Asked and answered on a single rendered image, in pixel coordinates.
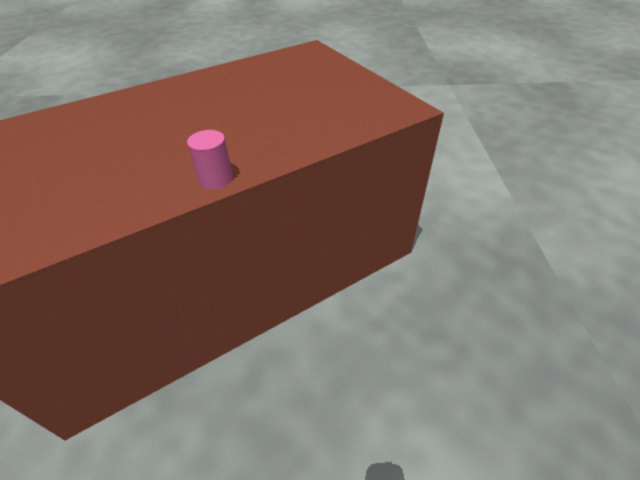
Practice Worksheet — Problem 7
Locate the can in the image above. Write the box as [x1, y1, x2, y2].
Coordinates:
[187, 130, 233, 189]

